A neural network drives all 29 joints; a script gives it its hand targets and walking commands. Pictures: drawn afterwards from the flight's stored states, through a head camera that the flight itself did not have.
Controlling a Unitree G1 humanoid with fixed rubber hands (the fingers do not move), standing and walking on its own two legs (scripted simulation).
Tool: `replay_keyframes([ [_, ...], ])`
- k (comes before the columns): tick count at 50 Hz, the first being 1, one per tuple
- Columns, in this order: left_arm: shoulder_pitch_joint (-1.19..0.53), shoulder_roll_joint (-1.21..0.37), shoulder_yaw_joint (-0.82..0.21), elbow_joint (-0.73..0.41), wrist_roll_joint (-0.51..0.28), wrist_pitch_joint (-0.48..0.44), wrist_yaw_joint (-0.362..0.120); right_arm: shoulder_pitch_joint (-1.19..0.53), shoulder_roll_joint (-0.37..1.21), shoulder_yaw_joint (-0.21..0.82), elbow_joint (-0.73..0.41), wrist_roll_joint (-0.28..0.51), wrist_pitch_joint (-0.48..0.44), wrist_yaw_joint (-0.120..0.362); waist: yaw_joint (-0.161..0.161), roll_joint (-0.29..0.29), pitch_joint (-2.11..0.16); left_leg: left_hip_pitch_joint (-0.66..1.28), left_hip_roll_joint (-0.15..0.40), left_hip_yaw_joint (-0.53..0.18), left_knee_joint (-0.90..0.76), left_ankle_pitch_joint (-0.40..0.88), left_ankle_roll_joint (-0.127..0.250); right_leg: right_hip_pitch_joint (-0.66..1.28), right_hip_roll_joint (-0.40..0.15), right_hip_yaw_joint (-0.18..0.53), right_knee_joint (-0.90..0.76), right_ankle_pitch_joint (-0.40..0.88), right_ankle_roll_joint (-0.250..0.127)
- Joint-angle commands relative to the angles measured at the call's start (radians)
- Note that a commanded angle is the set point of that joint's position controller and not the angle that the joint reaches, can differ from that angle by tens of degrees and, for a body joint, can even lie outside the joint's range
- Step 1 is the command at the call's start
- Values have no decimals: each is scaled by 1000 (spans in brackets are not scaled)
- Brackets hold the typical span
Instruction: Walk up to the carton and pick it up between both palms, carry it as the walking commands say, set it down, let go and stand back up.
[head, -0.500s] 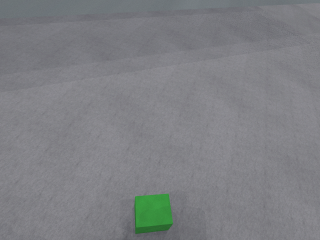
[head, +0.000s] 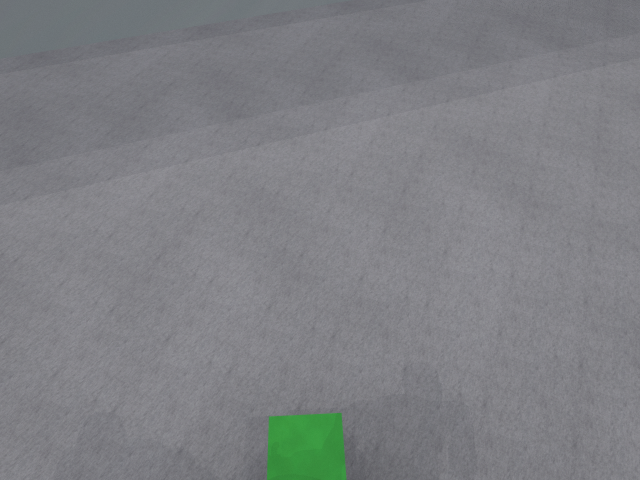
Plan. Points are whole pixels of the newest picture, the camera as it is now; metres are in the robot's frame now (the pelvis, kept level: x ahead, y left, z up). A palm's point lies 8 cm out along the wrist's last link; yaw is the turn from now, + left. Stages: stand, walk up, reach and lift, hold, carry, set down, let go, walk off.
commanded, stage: walk up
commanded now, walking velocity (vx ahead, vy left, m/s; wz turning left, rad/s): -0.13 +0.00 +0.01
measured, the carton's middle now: (307, 453) +0.27 +0.05 -0.68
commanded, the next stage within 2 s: stand in 1.32 s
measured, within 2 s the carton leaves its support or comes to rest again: neither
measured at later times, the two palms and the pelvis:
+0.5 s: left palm out of the picture -0.01 +0.26 -0.14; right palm out of the picture +0.00 -0.20 -0.13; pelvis -0.05 +0.04 +0.01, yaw +1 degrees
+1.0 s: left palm out of the picture -0.06 +0.22 -0.13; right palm out of the picture -0.08 -0.25 -0.14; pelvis -0.11 -0.01 +0.01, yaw +1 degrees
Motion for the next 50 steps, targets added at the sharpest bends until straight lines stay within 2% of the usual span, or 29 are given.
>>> replay_keyframes([
  [1,147,197,42,-17,22,-7,37,57,-48,3,-39,-2,28,5,13,-236,-108,-94,0,23,-130,24,-26,288,-303,256,-132,1255,-152],
  [5,134,212,51,-37,36,10,37,-15,-82,-3,-59,1,39,2,13,-192,-152,-92,9,22,-114,-1,-24,254,-339,309,-135,1068,-185],
  [9,77,228,59,-61,39,30,33,-31,-90,3,-58,1,38,7,-11,-213,-142,-29,10,38,-236,41,-9,186,-307,273,-111,878,-145],
  [11,38,234,59,-68,29,45,29,18,-91,4,-37,-5,32,7,-49,-168,-129,99,17,60,-448,240,-2,109,-275,231,-70,697,-102],
  [12,63,213,55,-59,20,50,24,51,-131,-6,-32,-13,16,7,-69,-29,-152,153,90,-21,-610,454,18,84,-227,190,41,473,-51],
  [13,68,153,51,-83,15,56,15,29,-212,-23,-29,-29,0,11,-53,209,-170,199,297,-260,-671,761,73,-41,-74,81,183,51,20],
  [14,26,125,46,-115,12,69,15,15,-241,-27,-51,-30,-6,15,-65,283,-120,140,370,-397,-729,861,163,-110,10,101,308,-288,52],
  [15,18,134,46,-118,19,89,15,-35,-240,-22,-72,-31,-12,12,-52,207,-61,41,406,-404,-732,829,200,-119,5,174,432,-327,60],
  [16,-4,157,58,-109,13,107,13,-28,-248,-28,-78,-25,-13,2,-56,137,-1,-21,414,-390,-751,791,210,-109,17,209,517,-308,60],
  [17,12,151,55,-86,2,112,6,-62,-199,-9,-73,-17,-9,-3,-33,112,34,-42,322,-282,-737,712,192,-88,23,202,542,-252,54],
  [19,46,142,49,-61,4,104,5,-107,-189,-6,-110,-16,-10,-3,-15,152,28,-2,260,-243,-712,788,201,-101,28,187,582,-245,56],
  [20,64,145,54,-40,12,104,4,-88,-188,-11,-109,-17,-17,3,-22,119,-12,51,244,-233,-695,782,181,-103,31,183,565,-215,59],
  [22,42,142,61,-50,9,99,3,-1,-165,-7,-81,-10,-31,4,-39,57,-72,220,250,-257,-665,825,149,-142,34,195,489,-197,65],
  [24,8,154,71,-62,4,96,4,82,-195,-15,-60,-12,-46,-2,-60,67,-132,375,290,-282,-601,1077,179,-180,36,215,448,-231,84],
  [25,21,125,60,-58,-9,82,5,105,-160,-8,-40,-14,-54,-1,-66,115,-188,373,264,-232,-602,1038,180,-117,38,212,361,-215,76],
  [27,20,71,29,-61,-9,61,0,66,-97,11,-30,-32,-42,2,-41,149,-213,290,175,-156,-722,647,190,23,49,177,108,-176,57],
  [30,97,64,19,-11,2,38,6,66,-117,11,-16,-11,-20,12,-11,98,-161,249,171,-134,-682,585,153,158,60,140,-245,20,48],
  [31,129,88,19,1,8,25,8,87,-104,10,-1,-2,-19,14,-4,46,-168,196,136,-108,-659,558,123,252,17,176,-319,85,35],
  [33,71,182,26,-29,29,8,4,84,-25,29,-21,1,-17,21,-30,-229,-124,27,-4,20,-572,296,39,241,-252,442,-406,78,-20],
  [34,22,200,18,-55,35,8,2,52,-49,12,-32,-2,-8,24,-18,-201,-54,59,-1,25,-534,254,33,115,-286,449,-430,-72,-50],
  [36,-2,219,23,-32,21,11,10,-11,-94,-10,-55,4,10,28,-2,-254,-11,92,0,5,-420,171,6,49,-250,389,-353,226,-58],
  [37,56,186,15,-19,35,-1,12,23,-98,-19,-51,-2,22,32,9,-254,-48,46,-12,3,-352,142,10,121,-280,431,-335,350,-84],
  [38,45,146,4,-9,30,-5,11,56,-57,3,-31,-6,15,33,-4,-283,-100,74,-3,11,-359,142,13,136,-231,357,-344,311,-86],
  [40,5,160,5,-21,24,0,13,63,-62,3,-15,-7,7,32,-14,-274,-79,72,-10,20,-353,166,11,117,-199,328,-329,328,-75],
  [41,19,180,15,-24,18,-1,16,54,-68,2,-18,-6,9,29,-9,-248,-64,44,-6,15,-351,155,15,126,-221,355,-292,495,-86],
  [44,54,125,3,7,15,7,12,74,-10,29,1,-12,-11,25,-19,-186,-63,213,4,43,-663,394,17,78,-126,294,-292,229,-38],
  [47,104,77,2,1,12,2,12,119,-68,15,10,-22,-29,21,-7,-17,-127,362,136,-74,-696,529,55,18,-42,216,-216,145,1],
  [48,112,81,4,-1,14,2,11,118,-91,14,19,-21,-35,20,1,41,-126,353,174,-122,-738,517,70,8,-13,192,-193,96,9],
  [50,75,86,8,8,13,6,6,103,-45,29,35,-15,-39,21,-11,43,-79,216,141,-78,-746,381,81,95,-16,170,-221,123,26],
])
